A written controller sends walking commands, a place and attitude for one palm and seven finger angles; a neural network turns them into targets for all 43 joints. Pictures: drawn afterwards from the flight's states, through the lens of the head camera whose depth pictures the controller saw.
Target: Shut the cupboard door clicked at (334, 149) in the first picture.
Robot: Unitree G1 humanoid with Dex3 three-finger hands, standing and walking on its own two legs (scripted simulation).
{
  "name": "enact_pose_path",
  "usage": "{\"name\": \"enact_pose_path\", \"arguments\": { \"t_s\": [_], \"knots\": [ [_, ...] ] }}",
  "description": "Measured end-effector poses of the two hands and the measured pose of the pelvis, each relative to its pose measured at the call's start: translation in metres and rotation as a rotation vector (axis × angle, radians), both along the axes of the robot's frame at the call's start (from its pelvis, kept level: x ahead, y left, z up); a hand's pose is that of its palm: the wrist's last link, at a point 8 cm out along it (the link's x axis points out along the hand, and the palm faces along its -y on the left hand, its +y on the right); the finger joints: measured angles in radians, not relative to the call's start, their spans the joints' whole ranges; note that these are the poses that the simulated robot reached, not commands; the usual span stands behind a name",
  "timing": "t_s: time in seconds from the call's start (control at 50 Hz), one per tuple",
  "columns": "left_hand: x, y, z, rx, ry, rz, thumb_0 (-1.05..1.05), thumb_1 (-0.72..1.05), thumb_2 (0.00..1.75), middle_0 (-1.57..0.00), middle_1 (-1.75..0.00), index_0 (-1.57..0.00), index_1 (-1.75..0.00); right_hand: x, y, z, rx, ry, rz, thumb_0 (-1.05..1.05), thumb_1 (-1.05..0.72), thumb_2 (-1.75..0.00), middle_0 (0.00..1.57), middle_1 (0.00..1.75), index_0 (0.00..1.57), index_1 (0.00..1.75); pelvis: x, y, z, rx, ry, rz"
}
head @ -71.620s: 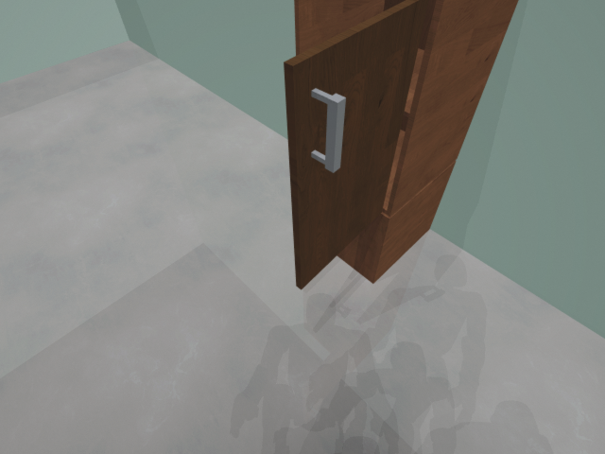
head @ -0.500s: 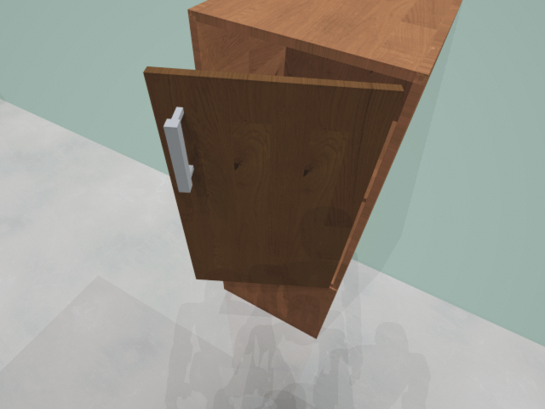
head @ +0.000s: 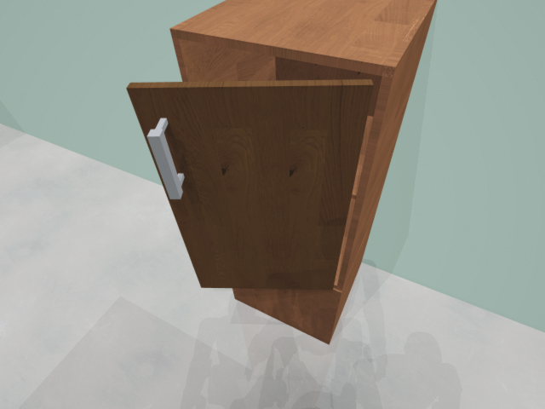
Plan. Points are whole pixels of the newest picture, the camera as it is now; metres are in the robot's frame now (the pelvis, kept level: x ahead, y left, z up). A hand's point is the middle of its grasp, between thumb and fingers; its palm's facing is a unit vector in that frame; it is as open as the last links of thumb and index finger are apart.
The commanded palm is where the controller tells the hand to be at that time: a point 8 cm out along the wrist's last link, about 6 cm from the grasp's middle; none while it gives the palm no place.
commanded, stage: look again from close up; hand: left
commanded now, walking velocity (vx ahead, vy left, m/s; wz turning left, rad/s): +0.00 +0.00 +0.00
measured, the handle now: (169, 159) +0.47 +0.21 +0.13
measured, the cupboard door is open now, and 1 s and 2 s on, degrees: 25 25 25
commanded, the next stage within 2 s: raise the hand and make a fist in 0.12 s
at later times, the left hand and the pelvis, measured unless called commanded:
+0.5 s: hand (182, 348) +0.20 +0.14 +0.02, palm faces +0.14 -0.99 -0.03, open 6.8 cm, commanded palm +0.10 +0.20 -0.03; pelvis -0.02 -0.04 -0.03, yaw +1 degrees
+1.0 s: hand (172, 370) +0.17 +0.15 +0.02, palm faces -0.05 -1.00 -0.02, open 4.4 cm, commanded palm +0.13 +0.21 +0.04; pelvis -0.03 -0.03 -0.05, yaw +1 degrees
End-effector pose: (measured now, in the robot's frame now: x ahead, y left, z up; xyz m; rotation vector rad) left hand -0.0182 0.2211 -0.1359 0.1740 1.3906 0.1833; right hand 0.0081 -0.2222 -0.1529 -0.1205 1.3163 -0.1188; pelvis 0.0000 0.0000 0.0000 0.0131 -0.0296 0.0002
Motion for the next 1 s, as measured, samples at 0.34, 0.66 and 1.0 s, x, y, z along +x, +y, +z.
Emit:
{"name": "enact_pose_path", "arguments": {
  "t_s": [0.34,0.66,1.0],
  "knots": [
    [0.099,-0.007,0.069,0.065,-0.586,0.075,0.03,0.94,0.9,-0.22,-0.31,-0.21,-0.31,0.017,-0.045,0.022,-0.09,-0.228,-0.002,0.02,-0.92,-0.89,0.21,0.3,0.2,0.3,-0.006,-0.031,-0.003,-0.003,0.019,0.014],
    [0.11,-0.022,0.099,-0.134,-1.256,-0.094,0.01,0.9,0.9,-0.44,-0.55,-0.43,-0.55,0.18,-0.078,0.075,-0.175,-0.875,0.194,0.01,-0.91,-0.89,0.2,0.3,0.2,0.3,-0.03,-0.051,-0.059,-0.007,0.164,0.036],
    [0.172,-0.017,0.158,-0.198,-1.279,-0.228,0.02,0.9,0.9,-0.74,-0.89,-0.74,-0.88,0.124,-0.006,0.03,-0.009,-0.692,0.078,0.01,-0.9,-0.89,0.21,0.3,0.21,0.3,-0.031,-0.028,-0.05,-0.037,0.15,0.025]
  ]
}}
